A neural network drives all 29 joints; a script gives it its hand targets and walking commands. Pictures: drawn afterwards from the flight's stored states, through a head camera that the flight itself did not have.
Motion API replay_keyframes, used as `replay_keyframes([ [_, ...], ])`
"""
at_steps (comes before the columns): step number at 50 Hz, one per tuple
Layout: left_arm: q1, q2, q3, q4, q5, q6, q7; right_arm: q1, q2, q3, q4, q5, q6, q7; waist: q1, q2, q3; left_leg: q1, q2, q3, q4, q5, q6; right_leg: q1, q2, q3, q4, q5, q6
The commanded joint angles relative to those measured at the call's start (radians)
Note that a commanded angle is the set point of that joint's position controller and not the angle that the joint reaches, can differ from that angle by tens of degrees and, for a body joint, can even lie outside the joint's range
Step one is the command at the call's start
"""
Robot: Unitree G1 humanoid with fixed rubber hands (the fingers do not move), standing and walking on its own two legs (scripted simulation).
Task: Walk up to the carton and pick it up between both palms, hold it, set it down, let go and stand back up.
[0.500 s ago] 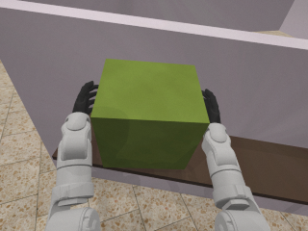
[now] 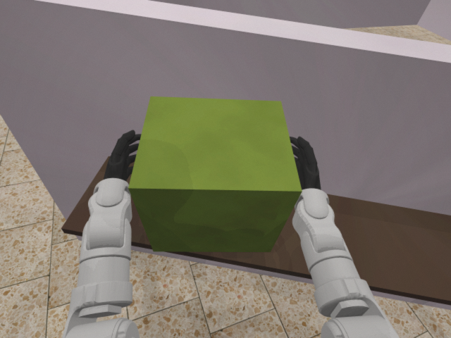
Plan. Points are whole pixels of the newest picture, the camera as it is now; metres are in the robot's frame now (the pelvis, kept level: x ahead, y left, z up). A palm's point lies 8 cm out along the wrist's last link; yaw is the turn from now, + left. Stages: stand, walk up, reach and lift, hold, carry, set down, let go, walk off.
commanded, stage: set down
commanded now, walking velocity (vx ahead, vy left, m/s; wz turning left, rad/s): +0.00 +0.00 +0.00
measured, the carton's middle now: (214, 179) +0.39 +0.02 +0.07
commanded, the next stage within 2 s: none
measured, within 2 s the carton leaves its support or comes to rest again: rests again in 2.00 s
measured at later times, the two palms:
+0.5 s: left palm (122, 175) +0.37 +0.19 +0.09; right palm (299, 184) +0.36 -0.14 +0.09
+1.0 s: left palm (130, 178) +0.39 +0.18 +0.06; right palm (297, 183) +0.39 -0.15 +0.07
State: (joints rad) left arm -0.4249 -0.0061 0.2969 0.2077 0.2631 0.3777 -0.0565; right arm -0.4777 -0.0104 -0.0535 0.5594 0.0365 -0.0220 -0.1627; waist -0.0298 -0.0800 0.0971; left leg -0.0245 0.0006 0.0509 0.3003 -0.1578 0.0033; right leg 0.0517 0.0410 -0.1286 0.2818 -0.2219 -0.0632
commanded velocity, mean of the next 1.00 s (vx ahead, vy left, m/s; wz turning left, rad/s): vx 0.00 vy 0.00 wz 0.00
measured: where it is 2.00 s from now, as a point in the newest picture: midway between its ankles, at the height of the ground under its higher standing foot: outside the picture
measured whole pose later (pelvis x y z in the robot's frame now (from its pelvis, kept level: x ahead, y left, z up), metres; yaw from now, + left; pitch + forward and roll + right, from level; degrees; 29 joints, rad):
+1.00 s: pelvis +0.00 +0.02 +0.00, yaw -2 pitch +3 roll +0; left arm -0.65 -0.01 0.41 0.79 0.28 0.04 0.00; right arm -0.65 0.05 -0.47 0.90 -0.28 -0.20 -0.04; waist 0.02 -0.05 0.01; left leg -0.20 0.00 0.09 0.30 -0.15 0.02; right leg -0.13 0.04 -0.09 0.27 -0.19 -0.05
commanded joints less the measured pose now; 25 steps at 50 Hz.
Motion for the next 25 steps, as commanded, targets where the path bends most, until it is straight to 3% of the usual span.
replay_keyframes([
  [1,-0.572,-0.400,-0.454,-0.136,-0.093,-0.075,-0.124,-0.648,0.454,0.371,-0.324,-0.007,-0.103,0.100,0.004,0.074,-0.504,0.046,-0.019,-0.017,0.023,0.347,0.002,0.205,-0.078,0.075,0.072,0.796,0.148],
  [4,-0.617,-0.423,-0.471,-0.128,-0.104,-0.106,-0.113,-0.661,0.462,0.338,-0.292,-0.032,-0.116,0.111,0.005,0.091,-0.545,0.058,-0.009,-0.012,0.019,0.328,-0.005,0.187,-0.068,0.067,0.066,0.722,0.137],
  [5,-0.673,-0.375,-0.398,-0.011,-0.075,-0.110,-0.120,-0.677,0.456,0.264,-0.226,-0.104,-0.116,0.115,-0.032,0.074,-0.517,-0.051,-0.018,-0.013,-0.019,0.161,0.001,0.145,-0.109,0.097,0.031,0.654,0.147],
  [7,-0.664,-0.376,-0.337,0.046,-0.044,-0.136,-0.124,-0.653,0.456,0.182,-0.156,-0.158,-0.134,0.138,-0.007,0.067,-0.476,-0.085,-0.005,0.010,-0.063,0.079,0.009,0.191,-0.097,0.080,0.043,0.565,0.140],
  [10,-0.706,-0.398,-0.315,0.124,-0.034,-0.177,-0.111,-0.707,0.458,0.123,-0.100,-0.197,-0.171,0.159,0.020,0.069,-0.519,-0.058,0.004,0.021,-0.057,0.104,0.007,0.184,-0.083,0.054,0.040,0.527,0.125],
  [17,-0.767,-0.421,-0.244,0.291,0.004,-0.264,-0.076,-0.752,0.449,-0.005,0.075,-0.261,-0.210,0.198,0.046,0.074,-0.515,0.040,0.018,0.040,-0.043,0.157,0.005,0.071,-0.058,0.026,0.010,0.405,0.106],
  [25,-0.836,-0.440,-0.234,0.336,0.009,-0.330,-0.031,-0.766,0.445,-0.092,0.181,-0.291,-0.229,0.240,0.053,0.117,-0.582,0.170,0.034,0.041,0.010,0.328,-0.024,-0.055,-0.039,0.014,-0.021,0.325,0.081],
])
